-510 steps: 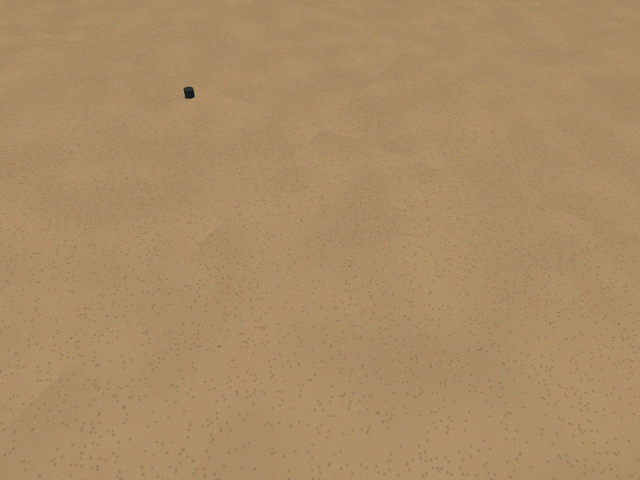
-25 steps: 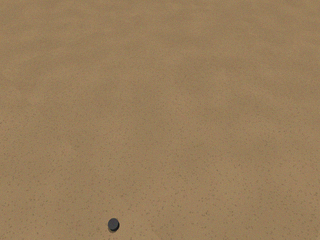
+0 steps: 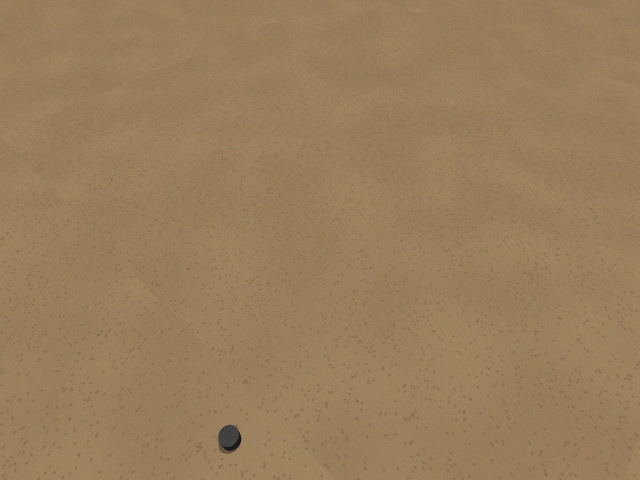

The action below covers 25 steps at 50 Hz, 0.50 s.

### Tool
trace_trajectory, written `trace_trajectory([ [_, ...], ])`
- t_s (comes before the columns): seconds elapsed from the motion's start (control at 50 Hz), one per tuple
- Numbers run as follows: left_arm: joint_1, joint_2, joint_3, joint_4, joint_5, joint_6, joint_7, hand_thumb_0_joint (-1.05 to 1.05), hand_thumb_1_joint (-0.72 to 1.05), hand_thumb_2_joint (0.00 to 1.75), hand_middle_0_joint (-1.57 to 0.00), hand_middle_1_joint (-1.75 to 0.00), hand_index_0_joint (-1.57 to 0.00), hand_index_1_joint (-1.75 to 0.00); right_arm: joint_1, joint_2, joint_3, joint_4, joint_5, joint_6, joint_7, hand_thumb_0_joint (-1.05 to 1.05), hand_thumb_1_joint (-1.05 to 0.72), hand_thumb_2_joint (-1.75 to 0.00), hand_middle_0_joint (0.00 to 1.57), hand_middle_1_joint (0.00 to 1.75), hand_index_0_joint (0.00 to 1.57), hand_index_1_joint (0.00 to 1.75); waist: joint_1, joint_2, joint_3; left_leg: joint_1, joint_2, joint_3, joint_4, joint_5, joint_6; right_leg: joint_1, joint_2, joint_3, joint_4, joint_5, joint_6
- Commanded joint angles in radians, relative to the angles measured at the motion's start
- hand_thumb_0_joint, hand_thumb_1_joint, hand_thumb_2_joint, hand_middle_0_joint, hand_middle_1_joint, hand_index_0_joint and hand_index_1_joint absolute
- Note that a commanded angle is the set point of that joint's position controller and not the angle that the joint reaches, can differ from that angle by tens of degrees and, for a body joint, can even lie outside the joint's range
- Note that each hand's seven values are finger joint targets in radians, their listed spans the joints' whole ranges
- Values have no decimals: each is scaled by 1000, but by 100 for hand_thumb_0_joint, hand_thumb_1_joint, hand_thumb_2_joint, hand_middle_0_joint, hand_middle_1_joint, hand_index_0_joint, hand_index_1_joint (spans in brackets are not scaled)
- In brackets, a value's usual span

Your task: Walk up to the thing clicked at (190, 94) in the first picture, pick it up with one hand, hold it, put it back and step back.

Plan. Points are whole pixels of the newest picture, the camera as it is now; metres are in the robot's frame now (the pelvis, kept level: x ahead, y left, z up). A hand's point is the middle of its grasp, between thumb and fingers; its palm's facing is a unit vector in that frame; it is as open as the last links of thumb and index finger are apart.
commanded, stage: walk up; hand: left
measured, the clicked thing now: (229, 437) +0.36 +0.24 -0.75
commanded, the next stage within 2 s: stand in 0.74 s
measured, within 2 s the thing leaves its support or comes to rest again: neither
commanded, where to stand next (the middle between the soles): +0.02 +0.03 m, yaw +0 degrees
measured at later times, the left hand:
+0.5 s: hand out of the picture +0.10 +0.26 -0.15, palm faces -0.03 -0.94 -0.35, open 7.4 cm
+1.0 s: hand out of the picture +0.09 +0.25 -0.15, palm faces -0.05 -0.94 -0.34, open 7.4 cm
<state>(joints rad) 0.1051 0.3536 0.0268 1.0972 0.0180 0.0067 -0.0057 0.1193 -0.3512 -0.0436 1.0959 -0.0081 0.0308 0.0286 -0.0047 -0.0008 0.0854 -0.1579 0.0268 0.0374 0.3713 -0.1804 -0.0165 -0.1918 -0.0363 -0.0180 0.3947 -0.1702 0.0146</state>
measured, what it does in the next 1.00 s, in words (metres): stands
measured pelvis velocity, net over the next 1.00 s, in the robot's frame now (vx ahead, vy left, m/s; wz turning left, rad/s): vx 0.02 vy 0.00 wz -0.01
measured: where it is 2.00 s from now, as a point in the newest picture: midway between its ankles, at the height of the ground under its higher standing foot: outside the picture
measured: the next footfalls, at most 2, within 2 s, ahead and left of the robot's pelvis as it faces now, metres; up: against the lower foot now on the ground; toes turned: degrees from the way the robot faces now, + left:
none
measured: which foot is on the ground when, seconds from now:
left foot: down 0.00-1.00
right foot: down 0.00-1.00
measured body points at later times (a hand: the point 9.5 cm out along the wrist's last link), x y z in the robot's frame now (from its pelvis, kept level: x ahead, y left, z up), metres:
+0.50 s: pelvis +0.00 +0.00 +0.00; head +0.02 +0.00 +0.45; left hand +0.10 +0.31 -0.13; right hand +0.08 -0.30 -0.13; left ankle +0.01 +0.13 -0.74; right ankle +0.03 -0.13 -0.74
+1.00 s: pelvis +0.02 +0.00 +0.00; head +0.03 +0.00 +0.45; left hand +0.09 +0.30 -0.13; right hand +0.08 -0.30 -0.13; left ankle +0.01 +0.13 -0.74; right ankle +0.03 -0.13 -0.74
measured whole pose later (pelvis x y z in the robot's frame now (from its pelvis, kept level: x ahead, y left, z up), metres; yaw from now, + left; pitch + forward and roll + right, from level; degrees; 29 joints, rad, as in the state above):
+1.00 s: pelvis +0.02 +0.00 +0.00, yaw +0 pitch -2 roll +0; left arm 0.13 0.35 -0.01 1.12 0.01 -0.01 -0.01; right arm 0.13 -0.35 -0.02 1.12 -0.01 0.00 0.02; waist -0.01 0.00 0.04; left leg -0.10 0.04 0.04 0.32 -0.18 -0.02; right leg -0.14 -0.03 -0.02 0.34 -0.17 0.01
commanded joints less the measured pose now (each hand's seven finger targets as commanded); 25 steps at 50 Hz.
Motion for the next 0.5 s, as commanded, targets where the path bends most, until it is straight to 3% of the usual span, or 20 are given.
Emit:
trace_trajectory([
  [0.0, -31, 213, 45, -67, 0, -26, 14, 0, 90, 90, -20, -30, -20, -30, -44, -212, -38, -76, 0, -26, -16, 0, -90, -90, 20, 30, 20, 30, 7, 7, -98, 18, 101, -115, -72, -25, 51, 8, -90, 101, -75, 9, -50],
  [0.2, -34, 214, 42, -71, -2, -32, 17, 0, 90, 90, -20, -30, -20, -30, -33, -209, -33, -76, 6, -25, -15, 0, -90, -90, 20, 30, 20, 30, 2, -12, -120, 61, 98, -96, -41, 53, 44, 2, -102, 109, -86, 65, -54],
  [0.48, -38, 215, 40, -75, -3, -29, 14, 0, 90, 90, -20, -30, -20, -30, -46, -218, -30, -87, 5, -29, -16, 0, -90, -90, 20, 30, 20, 30, 10, 14, -114, 30, 111, -102, -67, 47, 46, 32, -88, 95, -58, 98, -47],
])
